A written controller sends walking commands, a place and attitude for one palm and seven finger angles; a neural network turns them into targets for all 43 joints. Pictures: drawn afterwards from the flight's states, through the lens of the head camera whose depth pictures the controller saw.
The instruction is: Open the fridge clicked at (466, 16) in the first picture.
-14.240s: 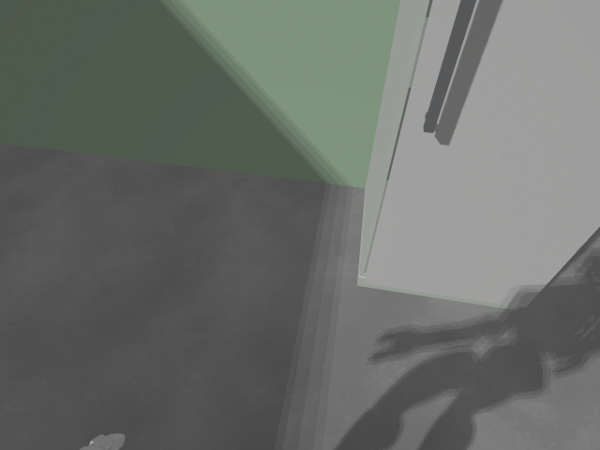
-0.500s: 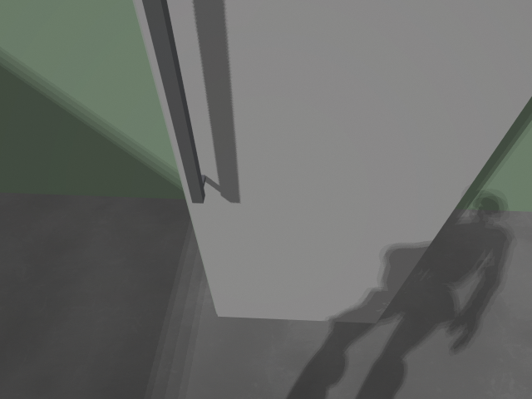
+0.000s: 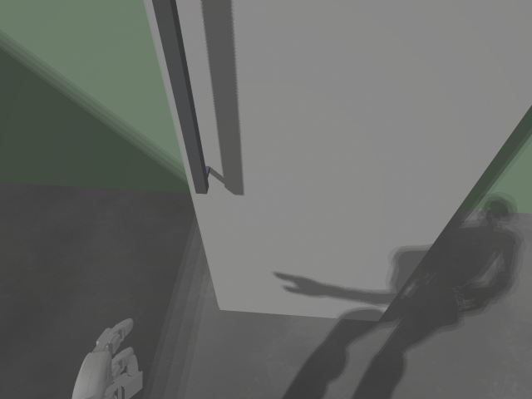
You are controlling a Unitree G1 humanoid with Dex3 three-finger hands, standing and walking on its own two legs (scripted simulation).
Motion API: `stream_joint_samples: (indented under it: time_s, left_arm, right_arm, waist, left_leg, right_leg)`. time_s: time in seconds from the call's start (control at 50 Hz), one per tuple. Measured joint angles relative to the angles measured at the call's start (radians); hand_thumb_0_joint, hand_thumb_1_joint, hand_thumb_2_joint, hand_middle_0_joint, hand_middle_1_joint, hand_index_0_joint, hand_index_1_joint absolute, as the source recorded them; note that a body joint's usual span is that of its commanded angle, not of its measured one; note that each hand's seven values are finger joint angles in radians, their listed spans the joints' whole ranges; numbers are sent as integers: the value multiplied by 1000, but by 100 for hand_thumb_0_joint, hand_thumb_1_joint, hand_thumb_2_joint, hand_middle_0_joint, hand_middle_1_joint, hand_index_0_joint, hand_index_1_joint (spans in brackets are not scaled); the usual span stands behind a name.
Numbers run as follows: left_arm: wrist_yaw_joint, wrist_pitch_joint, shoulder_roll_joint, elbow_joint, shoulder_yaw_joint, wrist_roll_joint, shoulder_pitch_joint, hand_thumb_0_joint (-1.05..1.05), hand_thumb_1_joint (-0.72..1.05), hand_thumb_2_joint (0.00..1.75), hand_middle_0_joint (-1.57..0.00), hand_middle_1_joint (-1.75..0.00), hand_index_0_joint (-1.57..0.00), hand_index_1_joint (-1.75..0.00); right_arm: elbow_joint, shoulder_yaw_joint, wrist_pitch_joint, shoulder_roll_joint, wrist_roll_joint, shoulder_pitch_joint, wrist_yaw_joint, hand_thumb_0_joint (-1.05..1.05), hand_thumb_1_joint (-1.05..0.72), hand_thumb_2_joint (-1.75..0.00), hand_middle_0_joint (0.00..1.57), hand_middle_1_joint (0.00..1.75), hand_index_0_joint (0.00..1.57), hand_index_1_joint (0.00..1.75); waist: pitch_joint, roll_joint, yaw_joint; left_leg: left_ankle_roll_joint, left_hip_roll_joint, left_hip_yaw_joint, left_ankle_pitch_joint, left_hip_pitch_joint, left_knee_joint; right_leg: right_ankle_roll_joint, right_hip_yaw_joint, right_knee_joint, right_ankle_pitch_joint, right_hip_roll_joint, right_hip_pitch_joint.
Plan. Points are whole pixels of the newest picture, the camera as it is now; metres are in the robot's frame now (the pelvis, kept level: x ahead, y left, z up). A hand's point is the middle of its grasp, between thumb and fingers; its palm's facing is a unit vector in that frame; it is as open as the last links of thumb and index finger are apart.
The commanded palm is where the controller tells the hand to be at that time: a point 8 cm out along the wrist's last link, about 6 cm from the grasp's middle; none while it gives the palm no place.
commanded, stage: raise the hand to about handle height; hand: left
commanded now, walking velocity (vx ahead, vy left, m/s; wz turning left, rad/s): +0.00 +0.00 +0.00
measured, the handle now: (181, 59) +0.50 +0.15 +0.27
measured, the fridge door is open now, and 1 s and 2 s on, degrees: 0 0 0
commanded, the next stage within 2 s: move the hooked fingers beside the handle in 1.96 s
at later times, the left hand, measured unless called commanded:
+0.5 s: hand (110, 360) +0.16 +0.21 +0.04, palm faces +0.02 -0.99 -0.10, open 9.9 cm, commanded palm +0.14 +0.27 +0.05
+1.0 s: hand (54, 281) +0.23 +0.27 +0.12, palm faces +0.04 -0.99 -0.10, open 12.8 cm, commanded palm +0.19 +0.32 +0.15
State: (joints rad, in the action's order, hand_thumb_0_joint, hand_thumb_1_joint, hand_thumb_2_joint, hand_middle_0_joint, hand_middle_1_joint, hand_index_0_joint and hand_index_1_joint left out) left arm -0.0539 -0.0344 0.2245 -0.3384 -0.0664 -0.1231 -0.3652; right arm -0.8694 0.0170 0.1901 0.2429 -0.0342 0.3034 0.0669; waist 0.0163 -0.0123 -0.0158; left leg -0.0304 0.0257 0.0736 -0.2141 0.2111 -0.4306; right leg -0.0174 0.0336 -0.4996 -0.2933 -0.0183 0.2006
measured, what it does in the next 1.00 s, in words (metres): stands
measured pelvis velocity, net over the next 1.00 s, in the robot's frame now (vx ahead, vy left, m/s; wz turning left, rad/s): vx -0.01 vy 0.01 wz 0.03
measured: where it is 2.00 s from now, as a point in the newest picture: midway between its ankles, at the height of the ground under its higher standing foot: outside the picture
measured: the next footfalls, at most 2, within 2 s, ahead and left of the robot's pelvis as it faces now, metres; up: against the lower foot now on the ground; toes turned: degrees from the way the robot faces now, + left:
none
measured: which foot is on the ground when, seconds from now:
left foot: down 0.00-1.00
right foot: down 0.00-1.00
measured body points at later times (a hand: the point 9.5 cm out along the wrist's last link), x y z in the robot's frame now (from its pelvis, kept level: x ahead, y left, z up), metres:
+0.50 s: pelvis -0.04 -0.02 -0.06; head -0.02 -0.02 +0.39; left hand +0.16 +0.26 +0.05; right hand +0.18 -0.23 -0.12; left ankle +0.01 +0.10 -0.74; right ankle -0.02 -0.10 -0.74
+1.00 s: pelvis -0.01 +0.01 -0.01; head -0.02 +0.02 +0.44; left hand +0.22 +0.32 +0.13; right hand +0.19 -0.22 -0.06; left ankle +0.01 +0.10 -0.74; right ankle -0.02 -0.10 -0.74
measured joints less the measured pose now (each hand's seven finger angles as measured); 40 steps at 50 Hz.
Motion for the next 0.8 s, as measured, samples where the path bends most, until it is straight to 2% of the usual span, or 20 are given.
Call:
stream_joint_samples:
  time_s: [0.04,0.08,0.14,0.18,0.2,0.24,0.3,0.34,0.38,0.42,0.48,0.56,0.6,0.64,0.68,0.72,0.8]
  left_arm:
    - [28,-64,-4,130,-24,-27,31,2,85,87,-21,-34,-21,-34]
    - [91,-165,-4,201,-56,-61,56,2,82,86,-21,-36,-21,-36]
    - [240,-335,2,226,-106,-123,51,1,76,83,-21,-39,-21,-40]
    - [348,-399,17,217,-135,-144,27,1,72,82,-22,-42,-22,-42]
    - [389,-394,29,217,-146,-151,7,1,70,81,-22,-43,-22,-44]
    - [441,-342,50,226,-163,-168,-44,1,65,79,-22,-46,-22,-46]
    - [444,-272,61,253,-195,-196,-107,1,58,76,-23,-51,-23,-51]
    - [417,-277,58,287,-213,-209,-113,2,54,74,-23,-54,-23,-54]
    - [397,-308,53,328,-218,-219,-87,2,49,72,-24,-57,-23,-57]
    - [400,-331,54,366,-207,-227,-36,2,44,70,-24,-59,-23,-60]
    - [438,-300,83,385,-183,-217,56,2,37,67,-24,-64,-24,-64]
    - [474,-144,155,344,-184,-202,143,1,28,63,-25,-70,-25,-70]
    - [468,-68,180,322,-215,-220,146,1,23,61,-25,-73,-25,-73]
    - [447,-22,185,318,-258,-245,131,1,18,59,-26,-76,-26,-76]
    - [423,-16,174,337,-295,-268,111,1,14,57,-26,-79,-26,-79]
    - [408,-37,160,366,-315,-278,95,1,9,55,-27,-82,-26,-82]
    - [412,-59,141,402,-300,-265,104,1,0,51,-27,-88,-27,-88]
  right_arm:
    - [64,-14,44,4,5,-13,-4,1,-91,-90,20,30,20,30]
    - [120,-27,71,2,12,-39,-18,1,-91,-90,20,30,20,30]
    - [195,-40,96,0,19,-86,-49,1,-90,-90,20,30,20,30]
    - [245,-47,103,5,17,-112,-64,1,-90,-90,20,30,20,30]
    - [271,-51,101,10,14,-120,-67,1,-90,-90,20,30,20,30]
    - [317,-55,97,25,9,-124,-62,1,-90,-90,20,30,20,30]
    - [348,-54,102,41,4,-110,-37,1,-90,-90,20,30,20,30]
    - [337,-48,115,46,4,-106,-19,1,-90,-90,20,30,20,30]
    - [309,-33,131,45,2,-107,-2,1,-90,-90,20,30,20,30]
    - [274,-10,142,38,-2,-113,12,1,-90,-90,20,30,20,30]
    - [234,28,141,12,-10,-119,28,1,-90,-90,20,30,20,30]
    - [226,60,115,-21,-16,-100,39,1,-90,-90,20,30,21,30]
    - [232,65,103,-24,-19,-80,41,1,-90,-90,20,30,21,30]
    - [237,61,99,-18,-23,-56,40,1,-90,-90,20,30,21,30]
    - [236,51,106,-4,-27,-31,41,1,-90,-90,20,30,21,30]
    - [227,39,117,13,-29,-12,40,1,-90,-90,20,30,21,30]
    - [205,19,135,45,-33,-5,45,1,-90,-90,20,30,21,30]
  waist:
    - [-25,4,-12]
    - [-61,2,-16]
    - [-111,-14,-19]
    - [-124,-26,-10]
    - [-125,-31,-2]
    - [-123,-31,18]
    - [-121,-17,51]
    - [-108,-1,72]
    - [-91,16,90]
    - [-73,29,99]
    - [-53,39,89]
    - [-49,44,52]
    - [-56,46,32]
    - [-64,47,19]
    - [-70,46,18]
    - [-72,43,26]
    - [-56,36,50]
  left_leg:
    - [2,-3,-9,-21,53,-60]
    - [7,-13,-6,-50,118,-131]
    - [16,-27,2,-106,242,-268]
    - [17,-35,2,-147,322,-367]
    - [23,-39,0,-164,353,-408]
    - [25,-42,-10,-189,398,-472]
    - [32,-46,-42,-213,437,-534]
    - [35,-49,-70,-222,449,-563]
    - [37,-52,-95,-225,455,-583]
    - [39,-53,-112,-223,453,-591]
    - [42,-55,-120,-206,431,-566]
    - [38,-56,-96,-173,376,-488]
    - [35,-55,-76,-160,345,-445]
    - [30,-53,-59,-153,313,-409]
    - [24,-51,-47,-149,284,-380]
    - [18,-48,-40,-149,258,-359]
    - [5,-41,-37,-147,215,-331]
  right_leg:
    - [-3,10,-47,-18,0,44]
    - [-9,7,-111,-41,6,109]
    - [-18,1,-249,-94,14,235]
    - [-25,1,-347,-136,18,316]
    - [-30,3,-388,-153,19,346]
    - [-35,13,-446,-180,20,384]
    - [-39,44,-483,-202,22,400]
    - [-42,72,-489,-207,27,392]
    - [-44,96,-487,-207,32,380]
    - [-46,112,-480,-202,35,367]
    - [-46,119,-448,-183,39,340]
    - [-38,95,-381,-147,40,301]
    - [-32,75,-348,-132,40,280]
    - [-26,58,-319,-122,38,257]
    - [-20,46,-291,-115,36,232]
    - [-14,39,-266,-109,34,206]
    - [-3,36,-225,-99,29,157]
